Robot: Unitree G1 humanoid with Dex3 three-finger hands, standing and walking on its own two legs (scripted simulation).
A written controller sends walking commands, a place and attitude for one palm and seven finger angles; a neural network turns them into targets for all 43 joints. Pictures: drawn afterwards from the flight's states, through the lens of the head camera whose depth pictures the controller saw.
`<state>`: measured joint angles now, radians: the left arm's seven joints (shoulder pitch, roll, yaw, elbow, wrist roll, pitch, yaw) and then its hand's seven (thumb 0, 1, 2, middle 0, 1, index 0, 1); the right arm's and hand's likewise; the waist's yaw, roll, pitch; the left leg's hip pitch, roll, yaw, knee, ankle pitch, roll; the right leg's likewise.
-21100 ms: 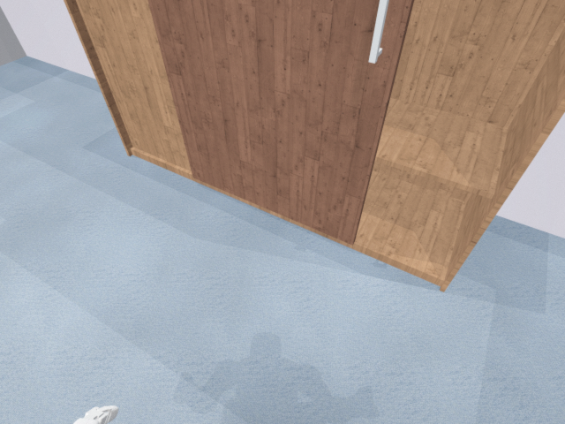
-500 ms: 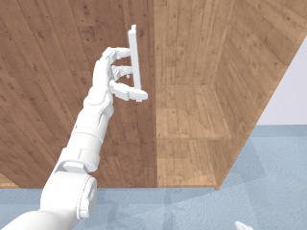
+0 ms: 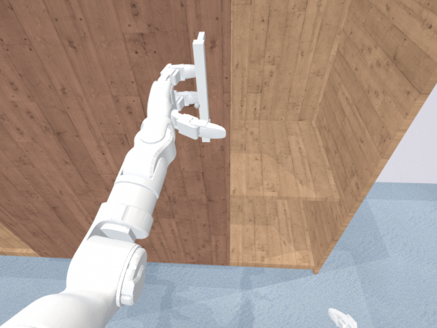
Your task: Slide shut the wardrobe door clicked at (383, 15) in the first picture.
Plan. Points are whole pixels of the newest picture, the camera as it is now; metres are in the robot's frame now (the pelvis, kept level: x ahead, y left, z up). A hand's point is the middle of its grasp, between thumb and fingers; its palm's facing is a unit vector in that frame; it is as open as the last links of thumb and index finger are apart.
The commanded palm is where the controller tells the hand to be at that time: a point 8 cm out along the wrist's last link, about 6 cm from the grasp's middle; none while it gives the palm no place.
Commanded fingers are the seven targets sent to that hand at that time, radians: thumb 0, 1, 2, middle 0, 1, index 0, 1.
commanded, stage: move the hooked fingers beside the handle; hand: left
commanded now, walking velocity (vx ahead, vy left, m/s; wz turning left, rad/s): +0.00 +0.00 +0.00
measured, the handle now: (204, 92) +0.51 +0.05 +0.20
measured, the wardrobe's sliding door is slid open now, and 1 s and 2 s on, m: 0.39 0.39 0.39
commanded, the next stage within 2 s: none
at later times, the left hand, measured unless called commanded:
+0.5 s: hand (183, 107) +0.44 +0.08 +0.20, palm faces -0.01 -1.00 +0.00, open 14.0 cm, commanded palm +0.42 +0.13 +0.20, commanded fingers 0.00 -0.50 0.30 -0.30 -1.20 -0.30 -1.20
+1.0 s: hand (177, 111) +0.43 +0.09 +0.21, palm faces -0.02 -1.00 +0.00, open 14.0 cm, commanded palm +0.41 +0.14 +0.20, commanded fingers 0.00 -0.50 0.30 -0.30 -1.20 -0.30 -1.20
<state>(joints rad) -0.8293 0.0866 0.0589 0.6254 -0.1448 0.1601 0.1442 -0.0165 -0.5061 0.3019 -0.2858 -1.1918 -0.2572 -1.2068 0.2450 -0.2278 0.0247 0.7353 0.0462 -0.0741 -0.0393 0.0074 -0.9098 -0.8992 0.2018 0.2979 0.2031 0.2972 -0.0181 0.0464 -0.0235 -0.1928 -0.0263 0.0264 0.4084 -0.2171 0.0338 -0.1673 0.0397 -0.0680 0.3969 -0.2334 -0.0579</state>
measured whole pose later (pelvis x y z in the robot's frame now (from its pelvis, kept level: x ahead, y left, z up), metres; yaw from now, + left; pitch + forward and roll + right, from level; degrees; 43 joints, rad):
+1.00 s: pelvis +0.01 +0.00 +0.00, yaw -1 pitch -1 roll +0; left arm -0.67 0.15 0.11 0.47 -0.17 0.20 0.04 -0.02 -0.50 0.30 -0.30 -1.20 -0.30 -1.20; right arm 0.25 -0.24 0.03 0.69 0.06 -0.03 -0.05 0.01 -0.91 -0.90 0.20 0.30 0.20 0.30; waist -0.01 0.05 -0.04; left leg -0.15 -0.02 0.04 0.39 -0.23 0.03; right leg -0.12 0.05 -0.05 0.37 -0.24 -0.06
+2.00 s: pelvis +0.01 +0.00 +0.00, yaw -1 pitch -1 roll +0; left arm -0.70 0.20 0.13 0.50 -0.18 0.21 0.00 -0.02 -0.51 0.30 -0.30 -1.20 -0.30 -1.20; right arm 0.23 -0.25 0.03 0.70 0.07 -0.05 -0.05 0.01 -0.91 -0.90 0.20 0.30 0.20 0.30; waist -0.02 0.05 -0.04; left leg -0.16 -0.02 0.03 0.40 -0.23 0.04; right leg -0.13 0.05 -0.06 0.37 -0.23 -0.06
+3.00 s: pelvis +0.00 +0.00 +0.00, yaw +0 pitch -1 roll +0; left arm -0.70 0.22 0.13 0.46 -0.18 0.18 0.00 -0.02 -0.51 0.30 -0.30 -1.20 -0.30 -1.20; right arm 0.21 -0.24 0.04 0.69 0.07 -0.04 -0.06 0.01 -0.91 -0.90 0.20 0.30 0.20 0.30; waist -0.02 0.04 -0.03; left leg -0.16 -0.02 0.02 0.41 -0.23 0.03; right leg -0.13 0.05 -0.07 0.38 -0.23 -0.06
